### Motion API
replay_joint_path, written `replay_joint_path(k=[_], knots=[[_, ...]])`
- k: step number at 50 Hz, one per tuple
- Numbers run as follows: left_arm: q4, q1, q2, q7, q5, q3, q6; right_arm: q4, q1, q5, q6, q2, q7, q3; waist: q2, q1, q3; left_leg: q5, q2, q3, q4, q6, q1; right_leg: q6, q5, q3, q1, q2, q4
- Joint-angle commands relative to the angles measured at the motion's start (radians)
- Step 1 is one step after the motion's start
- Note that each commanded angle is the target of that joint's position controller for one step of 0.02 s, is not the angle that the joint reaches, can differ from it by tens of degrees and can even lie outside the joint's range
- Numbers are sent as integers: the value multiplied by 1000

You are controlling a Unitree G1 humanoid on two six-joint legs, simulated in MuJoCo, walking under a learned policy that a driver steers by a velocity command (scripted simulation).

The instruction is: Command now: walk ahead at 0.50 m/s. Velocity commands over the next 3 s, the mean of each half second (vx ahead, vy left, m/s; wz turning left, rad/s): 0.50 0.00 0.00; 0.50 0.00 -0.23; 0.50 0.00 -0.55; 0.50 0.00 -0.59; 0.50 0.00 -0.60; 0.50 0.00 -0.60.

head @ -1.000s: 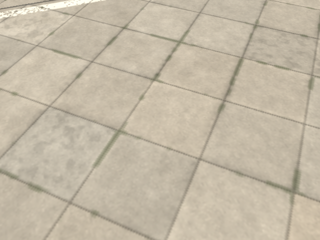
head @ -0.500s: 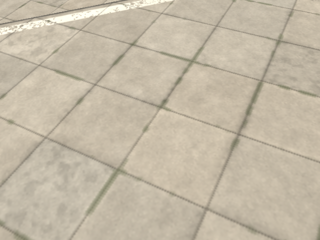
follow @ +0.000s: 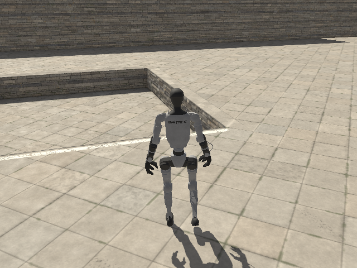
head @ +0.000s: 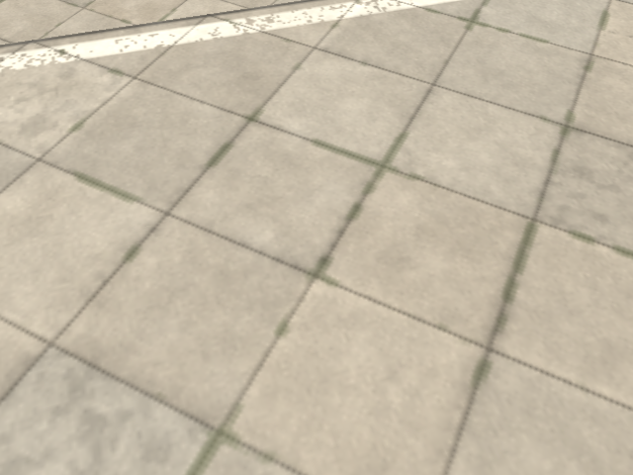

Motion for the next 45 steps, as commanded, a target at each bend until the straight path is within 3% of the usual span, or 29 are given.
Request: replay_joint_path(k=[1, 4, 6, 10, 16, 19, 20, 21, 22, 23, 24, 25, 26, 27, 28, 30, 33, 35, 38, 42, 45], knots=[[-54, 36, 59, 10, 7, 25, 7, -23, 28, -10, -16, -79, 4, -13, 109, 16, -63, 77, 260, -302, -303, 167, 164, -5, 93, 46, -164, -103, -25], [-80, -27, 57, 16, 15, 30, 23, 5, 79, -8, -20, -124, -12, -23, 85, 18, -17, 158, 255, -237, -346, 183, 149, 21, 192, 35, -236, -113, -137], [-105, -104, 58, 15, 21, 33, 22, 19, 116, -5, -13, -132, -24, -24, 74, -1, -1, 190, 250, -210, -354, 173, 187, 36, 294, 32, -298, -113, -247], [-140, -238, 33, 1, 17, 23, 13, 40, 173, 5, -4, -139, -37, -21, 84, -41, 22, 184, 217, -140, -360, 135, 221, 39, 463, -3, -273, -78, -480], [-201, -394, 36, -32, 4, 10, 0, 92, 265, 14, 19, -153, -42, -29, 87, -85, 69, 195, 280, -144, -294, 130, 397, 17, 394, -19, -300, -43, -644], [-201, -341, 71, -44, 2, 21, -9, 94, 238, 17, 31, -173, -47, -39, 115, -34, 31, 387, 302, -142, -201, 104, 444, -24, 289, -43, -177, -7, -685], [-177, -255, 97, -42, 5, 35, -11, 88, 211, 19, 35, -178, -48, -40, 124, 19, -23, 555, 281, -119, -105, 88, 431, -44, 284, -75, -39, 29, -703], [-123, -87, 144, -36, 8, 61, -11, 81, 197, 16, 39, -157, -47, -32, 107, 93, -123, 632, 225, -79, 85, 61, 366, -75, 307, -85, 195, 48, -707], [-84, 105, 223, -26, 21, 82, -9, 56, 203, -2, 37, -124, -47, -16, -7, 150, -276, 360, 160, -31, 407, 23, 142, -143, 330, 130, 520, -140, -681], [-64, 152, 276, -31, 25, 90, -5, 55, 325, 1, 13, 15, -36, 23, -271, 79, -391, -342, -33, -58, 738, -36, -252, -299, 144, 615, 824, -352, -813], [-71, 139, 181, -32, 17, 63, -6, 66, 271, 24, -11, -89, -29, 1, -183, 111, -376, -420, 12, -194, 864, -18, -361, -274, 50, 680, 807, -336, -875], [-88, 48, 140, -28, 14, 50, -8, 35, 177, 45, -26, -141, -26, -13, -137, 98, -233, -339, 65, -174, 879, -2, -424, -228, 97, 524, 679, -305, -888], [-106, -33, 119, -28, 18, 40, -8, 25, 122, 42, -29, -140, -32, -15, -47, 67, -157, -243, 118, -146, 836, -1, -388, -203, 194, 403, 528, -267, -915], [-112, -83, 95, -31, 27, 34, -10, 21, 95, 27, -24, -131, -38, -22, -14, 38, -100, -185, 149, -138, 773, -5, -344, -190, 271, 324, 401, -233, -947], [-110, -103, 68, -34, 36, 25, -13, 26, 115, 21, -10, -116, -40, -26, -27, 4, -85, -149, 174, -146, 734, -4, -282, -180, 307, 265, 327, -204, -979], [-92, -85, 72, -36, 32, 26, -18, 34, 144, 19, 15, -72, -43, -23, -39, -19, -67, -124, 185, -135, 671, -14, -240, -190, 337, 206, 261, -185, -1028], [-69, -33, 114, -19, 26, 35, -17, -6, 40, 2, 25, -79, -50, -29, -16, -9, -12, -10, 190, -124, 521, -46, -322, -202, 370, 169, 246, -176, -1071], [-58, 3, 120, -8, 22, 35, -9, -34, -38, -3, 20, -75, -48, -30, -15, 7, 5, 97, 176, -121, 389, -63, -349, -190, 367, 150, 262, -158, -1078], [-47, 45, 132, 3, 14, 39, -2, -60, -145, 3, 10, -61, -40, -24, -28, 36, 21, 223, 132, -106, 198, -77, -298, -162, 341, 116, 257, -124, -1070], [-21, 110, 132, 10, 3, 43, 10, -95, -258, 15, -4, -63, -23, -15, -42, 70, 42, 226, 96, -104, 72, -83, -248, -156, 303, 145, 301, -141, -1018], [-22, 102, 149, 19, -1, 54, 22, -107, -252, 20, -21, -105, -12, -24, -65, 41, 31, 151, 86, -124, 6, -67, -170, -136, 293, 205, 346, -176, -945]])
